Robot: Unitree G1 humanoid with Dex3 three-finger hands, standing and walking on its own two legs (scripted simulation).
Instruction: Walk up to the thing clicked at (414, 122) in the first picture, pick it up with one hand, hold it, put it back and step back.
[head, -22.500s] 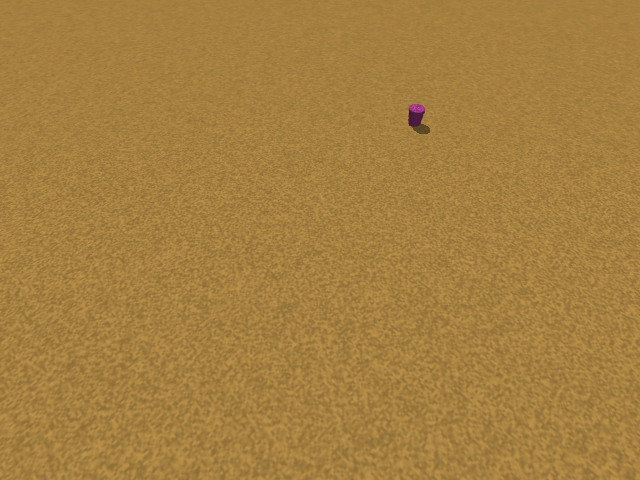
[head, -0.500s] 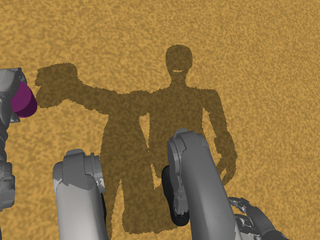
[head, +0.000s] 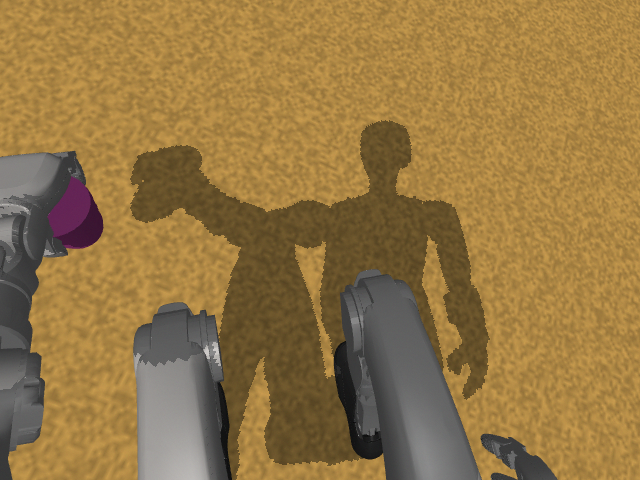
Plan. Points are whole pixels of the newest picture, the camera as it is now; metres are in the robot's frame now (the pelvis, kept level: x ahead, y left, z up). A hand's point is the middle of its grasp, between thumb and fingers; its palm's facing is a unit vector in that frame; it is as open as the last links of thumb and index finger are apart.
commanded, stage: lift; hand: left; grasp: from above
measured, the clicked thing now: (67, 217) +0.46 +0.28 -0.19
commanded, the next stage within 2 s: hold in 1.36 s
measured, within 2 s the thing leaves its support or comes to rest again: neither
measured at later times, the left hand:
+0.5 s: hand out of the picture +0.39 +0.28 +0.02, palm faces -0.44 -0.10 -0.89, open 10.8 cm
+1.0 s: hand out of the picture +0.35 +0.25 +0.20, palm faces -0.47 -0.11 -0.87, open 10.8 cm
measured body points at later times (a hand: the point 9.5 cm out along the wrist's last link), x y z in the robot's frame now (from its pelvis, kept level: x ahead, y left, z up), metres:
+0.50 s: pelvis +0.01 +0.00 +0.13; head +0.18 +0.04 +0.54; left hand +0.41 +0.28 +0.07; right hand +0.15 -0.27 +0.01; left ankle +0.08 +0.12 -0.35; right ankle +0.11 -0.15 -0.35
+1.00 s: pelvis +0.04 -0.01 +0.29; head +0.12 +0.00 +0.73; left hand +0.37 +0.26 +0.25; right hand +0.15 -0.27 +0.17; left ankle +0.08 +0.12 -0.35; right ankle +0.11 -0.15 -0.35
